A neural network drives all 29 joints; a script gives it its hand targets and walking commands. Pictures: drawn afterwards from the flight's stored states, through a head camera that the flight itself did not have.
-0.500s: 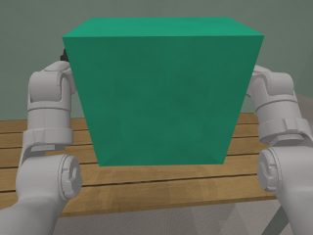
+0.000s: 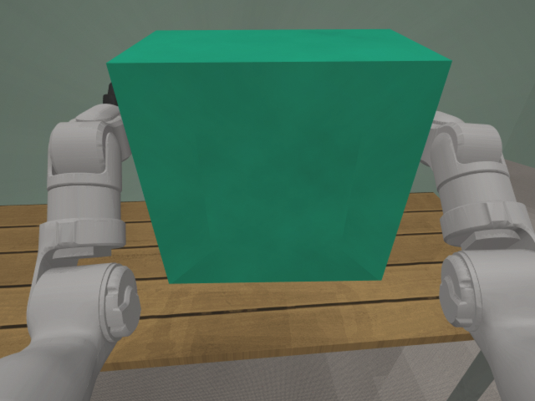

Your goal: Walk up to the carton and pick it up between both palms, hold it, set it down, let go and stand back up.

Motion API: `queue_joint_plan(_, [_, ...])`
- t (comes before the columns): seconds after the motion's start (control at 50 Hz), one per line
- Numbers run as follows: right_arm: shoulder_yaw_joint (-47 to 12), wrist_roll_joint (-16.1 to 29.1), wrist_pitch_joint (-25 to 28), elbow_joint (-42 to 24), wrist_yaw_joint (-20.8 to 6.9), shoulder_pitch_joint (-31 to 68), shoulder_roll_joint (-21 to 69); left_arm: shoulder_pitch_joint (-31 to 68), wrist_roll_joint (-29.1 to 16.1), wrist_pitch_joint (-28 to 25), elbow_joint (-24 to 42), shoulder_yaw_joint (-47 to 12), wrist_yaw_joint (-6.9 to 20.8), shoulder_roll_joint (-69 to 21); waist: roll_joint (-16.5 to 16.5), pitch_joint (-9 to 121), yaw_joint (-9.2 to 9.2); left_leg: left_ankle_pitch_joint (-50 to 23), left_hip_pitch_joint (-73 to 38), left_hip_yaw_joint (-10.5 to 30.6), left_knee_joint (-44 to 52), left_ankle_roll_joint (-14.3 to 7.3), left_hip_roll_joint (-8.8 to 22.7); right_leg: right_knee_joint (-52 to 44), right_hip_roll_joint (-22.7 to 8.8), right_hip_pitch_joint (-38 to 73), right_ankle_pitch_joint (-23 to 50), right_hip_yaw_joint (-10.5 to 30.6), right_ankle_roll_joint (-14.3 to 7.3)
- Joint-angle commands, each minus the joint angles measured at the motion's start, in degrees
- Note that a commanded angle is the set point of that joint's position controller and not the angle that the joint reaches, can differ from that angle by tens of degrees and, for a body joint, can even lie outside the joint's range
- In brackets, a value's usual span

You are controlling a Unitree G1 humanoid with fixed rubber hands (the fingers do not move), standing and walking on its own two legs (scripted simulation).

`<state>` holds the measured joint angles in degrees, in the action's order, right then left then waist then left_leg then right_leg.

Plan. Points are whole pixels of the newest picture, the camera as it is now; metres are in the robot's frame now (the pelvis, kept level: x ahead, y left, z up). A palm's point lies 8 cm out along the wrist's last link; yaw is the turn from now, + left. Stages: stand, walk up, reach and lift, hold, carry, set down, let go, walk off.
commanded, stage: hold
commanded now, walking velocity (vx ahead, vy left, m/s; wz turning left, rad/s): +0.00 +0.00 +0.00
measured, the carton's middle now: (274, 161) +0.35 -0.01 +0.28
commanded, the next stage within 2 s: set down in 0.04 s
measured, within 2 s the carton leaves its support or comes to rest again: neither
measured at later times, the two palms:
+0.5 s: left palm (117, 100) +0.39 +0.20 +0.35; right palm (412, 103) +0.39 -0.21 +0.35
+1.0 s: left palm (124, 137) +0.42 +0.21 +0.29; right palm (385, 152) +0.41 -0.19 +0.27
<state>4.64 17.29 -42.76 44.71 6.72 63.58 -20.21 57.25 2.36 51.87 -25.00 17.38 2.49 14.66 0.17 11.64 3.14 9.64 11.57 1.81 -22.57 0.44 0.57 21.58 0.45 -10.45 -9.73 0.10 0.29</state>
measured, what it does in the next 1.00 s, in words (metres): stands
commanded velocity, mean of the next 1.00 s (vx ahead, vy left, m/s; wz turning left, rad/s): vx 0.00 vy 0.00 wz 0.00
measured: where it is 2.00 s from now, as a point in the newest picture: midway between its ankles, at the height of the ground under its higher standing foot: outside the picture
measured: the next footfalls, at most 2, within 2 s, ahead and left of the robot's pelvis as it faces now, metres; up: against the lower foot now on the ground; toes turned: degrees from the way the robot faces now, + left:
none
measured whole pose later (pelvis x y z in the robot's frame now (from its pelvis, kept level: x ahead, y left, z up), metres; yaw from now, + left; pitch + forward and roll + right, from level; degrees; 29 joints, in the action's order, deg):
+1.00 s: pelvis +0.03 +0.00 +0.00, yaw +0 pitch -6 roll -1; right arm 4.4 14.6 -24.6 38.6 8.6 51.3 -14.8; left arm 52.8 6.6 37.1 -28.7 19.7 9.3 14.5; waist 1.7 4.1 3.1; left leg 12.6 3.6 1.8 -21.8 0.4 0.5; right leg 19.6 0.3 -1.8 -12.1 0.1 0.3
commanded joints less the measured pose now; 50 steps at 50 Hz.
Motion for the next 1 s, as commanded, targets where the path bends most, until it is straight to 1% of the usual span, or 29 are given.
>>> queue_joint_plan(0.0, [-12.3, 13.1, 2.0, -17.5, -10.3, 51.1, 32.1, 42.9, -7.7, -2.6, 6.3, -18.6, 10.1, -29.3, -2.6, 17.9, -2.0, -1.7, 5.5, 0.9, 8.7, 1.8, 0.6, -4.1, 4.1, 14.9, 11.5, 4.1, -2.7])
queue_joint_plan(0.02, [-11.6, 13.2, 1.9, -17.3, -10.3, 52.1, 31.4, 44.4, -8.2, -2.7, 5.4, -18.5, 10.2, -29.5, -3.4, 17.3, -1.83, 0.2, 5.6, 0.8, 9.0, 2.0, 0.5, -4.6, 4.0, 13.4, 8.9, 4.1, -2.7])
queue_joint_plan(0.04, [-11.6, 13.5, 2.2, -19.5, -10.7, 51.3, 31.6, 43.5, -8.6, -2.4, 7.5, -14.6, 11.5, -27.5, 2.5, 15.9, -0.63, -2.6, 3.1, -0.5, 7.3, 0.0, -2.5, -6.0, 3.2, 16.9, 8.5, 4.5, -0.5])
queue_joint_plan(0.06, [-11.6, 13.8, 3.0, -21.8, -10.5, 52.2, 31.6, 43.1, -9.2, -2.9, 8.3, -15.3, 11.8, -27.7, 1.8, 17.0, -1.14, -3.7, 2.3, -0.5, 6.7, 0.2, -2.6, -5.7, 3.3, 16.7, 8.9, 4.3, -0.4])
queue_joint_plan(0.12, [-10.6, 12.6, 5.1, -21.6, -10.9, 58.3, 32.1, 48.8, -8.9, -4.7, 7.2, -14.5, 11.6, -27.0, 1.3, 19.4, -2.81, -1.5, 2.9, -0.1, 6.8, 0.0, -2.2, -5.3, 3.3, 14.3, 4.8, 3.5, -0.4])
queue_joint_plan(0.14, [-10.8, 12.4, 5.6, -19.8, -11.0, 56.7, 32.8, 48.4, -8.7, -5.2, 6.0, -13.8, 11.8, -26.8, 1.4, 18.5, -3.34, -0.8, 2.3, -0.2, 7.0, -0.1, -2.1, -5.6, 3.0, 13.7, 3.6, 3.6, -0.6])
queue_joint_plan(0.16, [-8.5, 10.5, 7.1, -18.9, -11.2, 58.4, 31.8, 49.1, -7.6, -6.3, 4.9, -12.7, 12.0, -26.1, 0.5, 17.7, -3.95, 0.6, 2.8, -0.4, 7.9, -0.1, -1.9, -6.0, 2.9, 13.3, 1.4, 3.2, -0.6])
queue_joint_plan(0.2, [-5.8, 7.3, 8.9, -14.4, -11.5, 56.5, 30.2, 47.0, -5.3, -7.7, 1.1, -10.7, 12.8, -25.3, -0.1, 15.6, -3.11, 2.5, 2.0, -0.6, 8.8, -0.1, -1.3, -6.6, 2.7, 12.6, -0.6, 3.0, -0.9])
queue_joint_plan(0.22, [-3.6, 4.6, 10.1, -10.6, -11.6, 55.7, 29.5, 45.9, -3.1, -8.6, -2.4, -7.6, 13.4, -22.9, 0.6, 13.5, -1.91, 4.1, 1.0, -1.0, 9.1, -0.5, -1.5, -7.4, 2.3, 11.0, -3.7, 2.8, -0.7])
queue_joint_plan(0.26, [-2.2, 1.6, 11.4, -7.5, -11.2, 52.0, 29.2, 41.6, 0.3, -9.5, -7.5, -4.6, 15.5, -20.4, 2.2, 9.1, -1.3, 6.1, 1.3, -1.7, 10.0, -1.6, -2.0, -7.8, 1.7, 12.4, -6.7, 2.8, -0.3])
queue_joint_plan(0.3, [-0.6, -0.3, 12.2, -4.0, -10.8, 47.1, 27.5, 38.9, 0.4, -10.4, -9.3, -5.3, 16.9, -19.6, 2.3, 7.2, 0.17, 7.4, 1.2, -2.0, 10.9, -1.7, -1.5, -7.8, 2.0, 12.9, -7.0, 2.5, -0.3])
queue_joint_plan(0.32, [0.3, -1.0, 12.9, -3.9, -10.5, 45.7, 27.5, 39.2, 0.9, -11.0, -7.6, -5.9, 17.4, -20.6, 2.0, 7.3, 0.9, 7.2, 1.2, -1.8, 11.6, -1.4, -0.8, -7.1, 2.4, 14.5, -5.1, 1.8, -0.3])
queue_joint_plan(0.36, [0.8, -1.3, 14.2, -4.1, -10.0, 45.2, 26.6, 38.4, 0.4, -11.7, -9.3, -7.6, 18.3, -20.9, 0.2, 4.4, 1.7, 6.3, 3.0, -1.9, 11.3, -0.8, -0.9, -7.1, 2.2, 14.9, -3.8, 2.0, -0.4])
queue_joint_plan(0.38, [-0.3, -1.4, 14.6, -3.5, -9.7, 44.6, 27.8, 39.0, 0.4, -12.1, -8.5, -7.1, 18.6, -20.4, 1.6, 5.0, 1.54, 4.7, 2.1, -2.5, 10.6, -1.0, -1.4, -7.4, 2.0, 15.2, -3.5, 2.6, -0.3])
queue_joint_plan(0.42, [-1.7, -0.8, 15.8, -6.3, -9.0, 42.8, 28.8, 37.1, 0.3, -12.8, -6.7, -7.8, 18.7, -21.0, 1.9, 4.6, 1.14, 1.4, 0.2, -2.7, 9.8, -0.6, -1.7, -8.0, 2.1, 15.2, -1.0, 2.4, 0.0])
queue_joint_plan(0.44, [-1.5, -1.4, 16.0, -4.7, -8.7, 42.2, 28.9, 39.1, 0.3, -13.2, -6.0, -7.9, 18.9, -21.5, 2.1, 5.3, 2.18, 0.4, 0.0, -2.5, 9.8, -0.6, -1.5, -7.8, 1.9, 16.0, 0.3, 2.3, 0.0])
queue_joint_plan(0.5, [-3.2, -0.6, 16.9, -7.5, -8.0, 41.1, 29.0, 39.1, 0.0, -14.0, -3.5, -8.1, 18.7, -20.9, 2.6, 6.6, 2.23, -4.0, -2.6, -2.6, 8.7, -0.4, -1.7, -7.7, 2.0, 15.9, 3.6, 2.4, 0.3])
queue_joint_plan(0.52, [-4.5, -0.3, 17.2, -9.2, -7.6, 40.7, 29.9, 37.4, -0.6, -14.0, -2.2, -8.4, 18.6, -21.2, 3.5, 7.0, 1.69, -6.0, -3.6, -2.6, 8.1, -0.6, -1.8, -7.8, 1.8, 16.7, 5.9, 2.2, 0.8])
queue_joint_plan(0.56, [-5.7, 0.6, 17.8, -10.9, -7.1, 39.2, 30.5, 36.0, -0.7, -14.3, -0.2, -9.0, 18.4, -21.3, 2.8, 9.4, 1.97, -10.0, -5.0, -2.5, 7.2, -0.3, -2.4, -7.0, 1.8, 18.3, 11.8, 2.3, 1.4])
queue_joint_plan(0.58, [-6.9, 1.0, 18.5, -13.5, -7.0, 39.3, 31.3, 35.7, -0.2, -14.6, 0.8, -8.4, 18.1, -21.5, 3.6, 10.5, 1.26, -11.9, -6.2, -2.6, 6.8, -0.5, -2.7, -6.9, 1.8, 19.4, 14.2, 1.8, 2.0])
queue_joint_plan(0.6, [-8.8, 2.2, 18.9, -16.0, -6.7, 38.8, 32.0, 36.2, -0.8, -14.9, 3.9, -9.6, 17.4, -21.5, 3.1, 13.2, 0.85, -15.2, -7.5, -2.6, 5.9, -0.2, -3.0, -6.0, 1.7, 20.9, 19.0, 1.8, 2.3])
queue_joint_plan(0.62, [-10.2, 3.0, 19.7, -18.3, -6.2, 38.5, 33.4, 35.8, -2.0, -15.6, 5.1, -11.3, 17.1, -22.1, 3.4, 14.4, 1.57, -16.6, -8.5, -2.6, 5.2, -0.1, -3.4, -5.6, 1.7, 21.8, 22.8, 1.6, 2.7])
queue_joint_plan(0.66, [-12.9, 4.1, 20.6, -22.9, -5.5, 37.8, 34.7, 34.6, -2.4, -16.3, 7.3, -12.2, 16.4, -22.9, 3.5, 16.1, 1.37, -20.7, -9.6, -2.3, 4.4, 0.1, -3.9, -4.6, 1.4, 24.3, 29.5, 0.9, 3.2])
queue_joint_plan(0.74, [-15.5, 5.0, 21.5, -26.8, -4.9, 35.4, 35.1, 32.9, -2.3, -17.1, 11.6, -12.2, 15.5, -24.5, 2.8, 14.9, 1.08, -26.1, -11.6, -1.9, 3.3, 0.4, -4.0, -4.0, 1.9, 24.2, 31.0, -0.2, 3.5])
queue_joint_plan(0.76, [-14.7, 4.3, 21.2, -25.5, -4.8, 35.4, 35.0, 33.7, -2.1, -16.9, 11.2, -12.5, 15.7, -24.9, 1.9, 13.8, 1.63, -24.5, -11.9, -2.3, 3.4, 0.6, -4.3, -4.3, 1.7, 23.9, 29.6, -0.2, 3.2])
queue_joint_plan(0.8, [-15.8, 4.4, 22.0, -27.9, -5.0, 34.8, 35.3, 34.3, -2.5, -17.5, 13.1, -13.6, 15.6, -25.6, 1.8, 14.4, 1.5, -24.6, -13.2, -2.0, 3.6, 0.9, -4.2, -4.6, 1.8, 22.9, 27.8, -0.6, 2.9])
queue_joint_plan(0.84, [-16.3, 3.9, 22.3, -29.7, -4.9, 34.8, 35.9, 33.5, -2.8, -17.7, 12.2, -13.9, 15.5, -25.6, 2.7, 14.4, 1.64, -24.5, -12.4, -2.4, 3.7, 0.8, -4.4, -4.3, 1.5, 24.3, 30.0, -0.3, 3.1])
queue_joint_plan(0.9, [-16.3, 3.6, 23.0, -31.0, -5.3, 34.9, 36.2, 34.0, -3.0, -18.1, 14.3, -15.7, 14.8, -27.3, 0.0, 15.1, 1.6, -27.8, -14.1, -1.9, 2.8, 1.8, -4.0, -4.2, 1.9, 22.7, 27.1, -1.0, 2.5])
queue_joint_plan(0.98, [-13.1, 0.7, 22.9, -23.8, -6.0, 32.7, 35.1, 31.8, -0.9, -18.4, 6.6, -12.2, 15.4, -26.5, 1.1, 8.9, 1.6, -20.3, -12.4, -2.2, 5.6, 0.6, -3.7, -6.4, 1.7, 18.9, 19.5, -1.0, 2.4])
